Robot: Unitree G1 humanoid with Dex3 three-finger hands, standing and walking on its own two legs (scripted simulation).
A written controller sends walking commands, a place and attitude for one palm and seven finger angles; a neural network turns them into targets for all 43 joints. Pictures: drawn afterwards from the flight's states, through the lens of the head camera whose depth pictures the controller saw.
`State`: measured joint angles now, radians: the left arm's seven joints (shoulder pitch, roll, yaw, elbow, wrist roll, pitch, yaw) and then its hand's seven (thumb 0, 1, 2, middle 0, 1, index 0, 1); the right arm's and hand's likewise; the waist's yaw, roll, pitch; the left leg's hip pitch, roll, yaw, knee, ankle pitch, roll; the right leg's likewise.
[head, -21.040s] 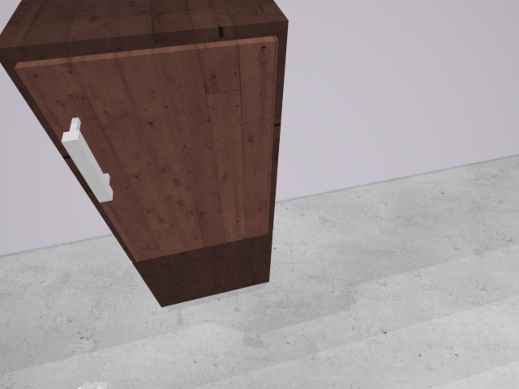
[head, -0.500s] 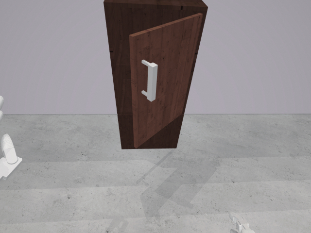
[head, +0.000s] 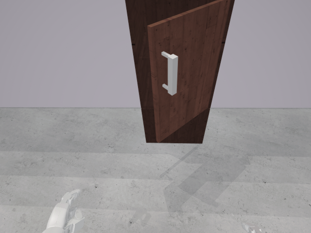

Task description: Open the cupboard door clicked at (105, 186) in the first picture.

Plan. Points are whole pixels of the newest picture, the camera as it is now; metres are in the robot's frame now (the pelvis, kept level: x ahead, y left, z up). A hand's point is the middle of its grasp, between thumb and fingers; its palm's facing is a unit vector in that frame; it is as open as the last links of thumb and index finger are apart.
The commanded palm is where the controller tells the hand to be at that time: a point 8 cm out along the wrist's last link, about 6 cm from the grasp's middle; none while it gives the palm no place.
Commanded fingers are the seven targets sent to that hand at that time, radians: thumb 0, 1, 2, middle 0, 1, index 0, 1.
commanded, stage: let the arm hang, fingers relaxed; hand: left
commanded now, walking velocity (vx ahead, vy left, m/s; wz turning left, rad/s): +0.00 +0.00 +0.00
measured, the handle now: (168, 73) +0.62 -0.02 +0.09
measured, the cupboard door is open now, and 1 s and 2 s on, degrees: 43 43 43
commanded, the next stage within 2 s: look to check the result in 0.92 s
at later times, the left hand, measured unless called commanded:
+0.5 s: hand out of the picture -0.02 +0.21 -0.15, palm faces +0.03 -0.98 -0.21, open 7.3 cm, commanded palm none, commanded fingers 0.00 0.90 0.90 -0.20 -0.30 -0.20 -0.30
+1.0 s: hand out of the picture +0.00 +0.20 -0.15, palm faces +0.02 -0.98 -0.18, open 7.4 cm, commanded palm none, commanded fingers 0.00 0.90 0.90 -0.20 -0.30 -0.20 -0.30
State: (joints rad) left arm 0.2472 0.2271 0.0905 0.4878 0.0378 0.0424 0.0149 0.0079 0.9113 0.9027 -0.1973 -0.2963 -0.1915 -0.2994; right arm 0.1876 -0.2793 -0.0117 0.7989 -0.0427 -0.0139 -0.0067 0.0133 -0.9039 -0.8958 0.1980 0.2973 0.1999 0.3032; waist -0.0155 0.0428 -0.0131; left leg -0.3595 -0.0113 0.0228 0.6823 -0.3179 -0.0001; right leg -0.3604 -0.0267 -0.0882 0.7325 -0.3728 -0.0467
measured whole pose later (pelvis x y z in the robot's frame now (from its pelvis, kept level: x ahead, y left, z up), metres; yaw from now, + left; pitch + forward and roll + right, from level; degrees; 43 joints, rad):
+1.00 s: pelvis +0.01 +0.04 +0.03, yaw -1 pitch -2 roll +0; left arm 0.28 0.12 0.01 1.16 0.01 0.00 0.03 0.01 0.92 0.90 -0.20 -0.30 -0.20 -0.30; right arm 0.31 -0.12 0.00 1.15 -0.02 0.00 -0.03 0.01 -0.91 -0.90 0.20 0.30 0.20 0.30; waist -0.01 0.01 0.04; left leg -0.17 -0.03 0.06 0.41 -0.22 0.04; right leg -0.18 -0.03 -0.06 0.42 -0.22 0.00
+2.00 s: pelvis +0.01 +0.01 +0.01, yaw -11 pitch -1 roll +2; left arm 0.23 0.18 0.08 1.02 0.03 0.06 -0.01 0.01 0.91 0.90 -0.20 -0.30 -0.20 -0.30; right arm 0.23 -0.20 -0.05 1.02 -0.04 0.03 -0.04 0.01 -0.90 -0.90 0.20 0.30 0.20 0.30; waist 0.02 0.02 0.10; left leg -0.23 0.06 0.20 0.59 -0.33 0.00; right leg -0.32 0.00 -0.02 0.68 -0.34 -0.02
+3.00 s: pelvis +0.05 +0.00 +0.01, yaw -45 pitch +0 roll +0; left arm 0.11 0.24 0.06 0.88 0.03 0.04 0.00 0.01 0.91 0.90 -0.20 -0.30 -0.20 -0.30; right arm 0.21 -0.27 -0.06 0.91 -0.01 0.06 -0.03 0.01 -0.91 -0.90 0.20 0.30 0.20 0.30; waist -0.03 0.00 0.14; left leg -0.44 0.08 0.05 1.05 -0.50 -0.07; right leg -0.31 0.01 0.03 0.59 -0.28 -0.01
